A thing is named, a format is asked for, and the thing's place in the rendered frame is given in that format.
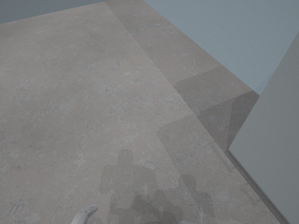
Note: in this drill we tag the left robot hand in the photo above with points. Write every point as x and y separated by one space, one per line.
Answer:
82 216

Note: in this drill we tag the fridge door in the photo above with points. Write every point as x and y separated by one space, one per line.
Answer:
267 144

